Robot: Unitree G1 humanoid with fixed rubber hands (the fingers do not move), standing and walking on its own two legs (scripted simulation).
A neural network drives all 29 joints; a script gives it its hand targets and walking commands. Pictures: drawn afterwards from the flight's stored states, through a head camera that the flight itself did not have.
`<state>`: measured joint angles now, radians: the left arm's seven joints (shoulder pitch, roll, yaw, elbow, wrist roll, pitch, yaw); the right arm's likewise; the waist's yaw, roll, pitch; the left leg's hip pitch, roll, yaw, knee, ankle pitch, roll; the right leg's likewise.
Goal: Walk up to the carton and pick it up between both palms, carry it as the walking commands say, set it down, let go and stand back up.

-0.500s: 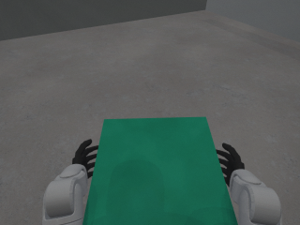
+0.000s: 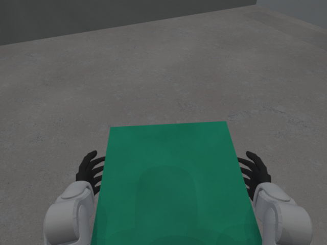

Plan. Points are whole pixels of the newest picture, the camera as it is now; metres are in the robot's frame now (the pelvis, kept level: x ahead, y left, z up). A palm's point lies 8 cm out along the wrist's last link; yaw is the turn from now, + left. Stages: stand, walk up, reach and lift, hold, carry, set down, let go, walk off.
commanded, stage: carry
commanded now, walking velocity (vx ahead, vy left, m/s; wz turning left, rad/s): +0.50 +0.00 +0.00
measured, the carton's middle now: (171, 193) +0.27 +0.01 +0.02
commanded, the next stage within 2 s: none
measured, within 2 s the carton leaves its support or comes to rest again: neither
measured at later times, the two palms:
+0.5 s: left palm (126, 100) +0.55 +0.16 +0.09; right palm (239, 101) +0.55 -0.20 +0.08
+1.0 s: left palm (128, 81) +0.66 +0.17 +0.09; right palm (231, 80) +0.66 -0.19 +0.09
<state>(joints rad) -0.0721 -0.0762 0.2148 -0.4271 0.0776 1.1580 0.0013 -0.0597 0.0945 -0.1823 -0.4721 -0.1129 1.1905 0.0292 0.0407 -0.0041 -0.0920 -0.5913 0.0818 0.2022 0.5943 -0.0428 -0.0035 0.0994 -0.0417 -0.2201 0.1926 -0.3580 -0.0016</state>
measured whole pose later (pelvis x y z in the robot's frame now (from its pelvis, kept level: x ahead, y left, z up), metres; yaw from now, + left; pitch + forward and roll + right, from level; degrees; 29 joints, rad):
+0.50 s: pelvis +0.30 -0.02 -0.01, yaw +0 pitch +3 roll +0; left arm -0.09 -0.10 0.19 -0.40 0.13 1.13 -0.01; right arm -0.08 0.06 -0.20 -0.44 -0.09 1.17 0.03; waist 0.01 0.03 -0.09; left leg -0.15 0.10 0.16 0.62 -0.46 -0.05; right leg -0.44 -0.03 -0.25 0.49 -0.11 -0.10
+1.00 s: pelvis +0.41 -0.01 +0.00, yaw +1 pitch +3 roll +0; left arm -0.11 -0.06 0.19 -0.35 0.13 1.19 0.00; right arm -0.11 0.08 -0.19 -0.37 -0.12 1.21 0.02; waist -0.01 0.00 -0.13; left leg -0.20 0.07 0.16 0.51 -0.35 -0.02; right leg -0.27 -0.04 -0.23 0.52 -0.29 -0.05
